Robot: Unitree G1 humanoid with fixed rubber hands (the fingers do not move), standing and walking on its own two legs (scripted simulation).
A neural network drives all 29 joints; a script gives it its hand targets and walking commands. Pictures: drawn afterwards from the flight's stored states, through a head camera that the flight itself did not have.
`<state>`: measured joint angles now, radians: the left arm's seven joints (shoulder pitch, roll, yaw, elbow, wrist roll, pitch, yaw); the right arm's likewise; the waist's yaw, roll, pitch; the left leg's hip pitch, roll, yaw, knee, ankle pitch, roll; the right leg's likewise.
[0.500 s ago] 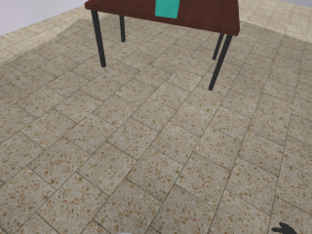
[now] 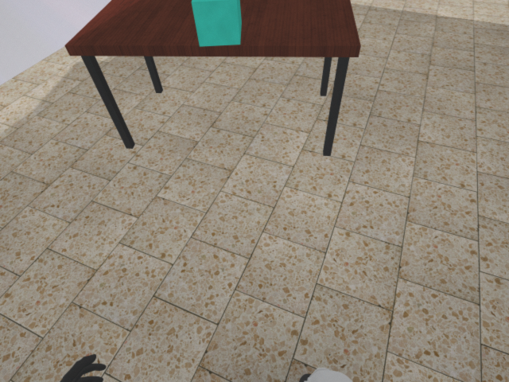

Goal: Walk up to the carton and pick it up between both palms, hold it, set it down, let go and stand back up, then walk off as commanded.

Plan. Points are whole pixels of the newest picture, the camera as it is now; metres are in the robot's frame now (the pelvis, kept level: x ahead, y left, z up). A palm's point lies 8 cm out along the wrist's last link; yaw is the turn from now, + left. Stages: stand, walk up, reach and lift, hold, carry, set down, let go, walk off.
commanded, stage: walk up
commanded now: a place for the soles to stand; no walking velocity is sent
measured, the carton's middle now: (219, 13) +1.47 +0.15 -0.04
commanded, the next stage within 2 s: none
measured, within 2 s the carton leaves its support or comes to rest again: neither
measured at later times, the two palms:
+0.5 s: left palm (78, 293) +0.31 +0.38 -0.12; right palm (401, 225) +0.40 -0.27 -0.06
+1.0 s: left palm (120, 163) +0.62 +0.35 -0.05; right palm (380, 190) +0.54 -0.29 -0.11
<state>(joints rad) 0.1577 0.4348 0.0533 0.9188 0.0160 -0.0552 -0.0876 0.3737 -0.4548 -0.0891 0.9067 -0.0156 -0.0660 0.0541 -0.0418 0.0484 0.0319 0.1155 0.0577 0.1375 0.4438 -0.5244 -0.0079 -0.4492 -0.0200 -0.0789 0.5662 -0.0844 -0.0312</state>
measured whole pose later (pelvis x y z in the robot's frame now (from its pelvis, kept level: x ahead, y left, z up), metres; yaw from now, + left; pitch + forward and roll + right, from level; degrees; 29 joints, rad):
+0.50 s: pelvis +0.28 +0.05 +0.00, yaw +0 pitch -2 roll -1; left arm 0.31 0.46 0.06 0.92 0.00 -0.09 -0.02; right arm 0.16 -0.41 -0.09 0.83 -0.01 -0.07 0.08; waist 0.02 -0.05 0.06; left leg -0.42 0.05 0.07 0.69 -0.22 0.03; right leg -0.19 -0.03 0.02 1.00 -0.49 -0.03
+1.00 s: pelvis +0.51 +0.03 +0.01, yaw -1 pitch -4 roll +0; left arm 0.22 0.40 0.05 0.84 0.01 -0.10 -0.04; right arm 0.35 -0.43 -0.06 0.84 0.00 -0.04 0.04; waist -0.01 0.09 0.07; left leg -0.21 0.01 -0.02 1.01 -0.48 0.04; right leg -0.31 -0.01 -0.11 0.61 -0.21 -0.05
